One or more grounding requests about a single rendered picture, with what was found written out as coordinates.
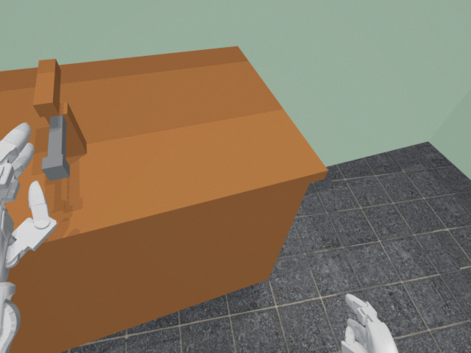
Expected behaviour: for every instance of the left robot forearm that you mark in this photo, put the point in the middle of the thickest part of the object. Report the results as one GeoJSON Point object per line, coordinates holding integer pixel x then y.
{"type": "Point", "coordinates": [10, 317]}

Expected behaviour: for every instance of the tap lever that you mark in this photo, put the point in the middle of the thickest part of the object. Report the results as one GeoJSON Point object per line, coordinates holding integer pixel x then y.
{"type": "Point", "coordinates": [55, 166]}

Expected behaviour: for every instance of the right robot hand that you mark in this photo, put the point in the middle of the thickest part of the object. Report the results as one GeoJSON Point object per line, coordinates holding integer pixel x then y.
{"type": "Point", "coordinates": [376, 338]}

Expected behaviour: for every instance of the counter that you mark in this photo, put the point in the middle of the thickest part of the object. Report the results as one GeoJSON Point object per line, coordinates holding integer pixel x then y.
{"type": "Point", "coordinates": [186, 175]}

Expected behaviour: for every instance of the left robot hand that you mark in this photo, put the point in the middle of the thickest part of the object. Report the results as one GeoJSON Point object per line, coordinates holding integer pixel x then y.
{"type": "Point", "coordinates": [15, 156]}

